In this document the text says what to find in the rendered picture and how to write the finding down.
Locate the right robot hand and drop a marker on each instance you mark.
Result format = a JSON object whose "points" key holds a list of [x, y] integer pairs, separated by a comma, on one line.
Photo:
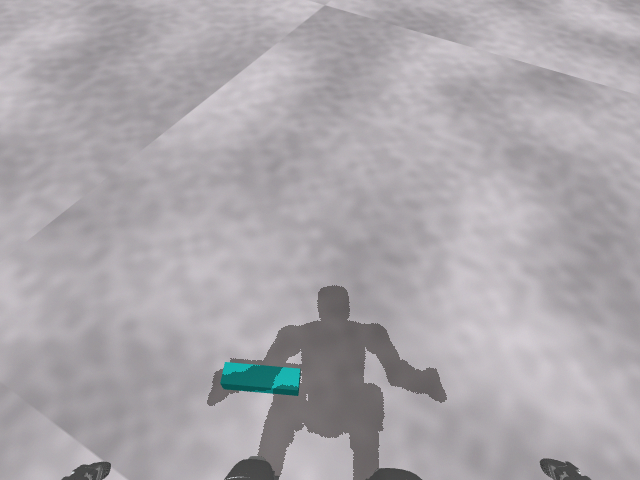
{"points": [[558, 470]]}

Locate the carton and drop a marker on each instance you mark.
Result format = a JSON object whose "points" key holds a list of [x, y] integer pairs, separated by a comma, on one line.
{"points": [[260, 378]]}

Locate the left robot hand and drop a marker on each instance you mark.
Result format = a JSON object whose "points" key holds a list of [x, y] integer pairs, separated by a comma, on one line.
{"points": [[94, 471]]}

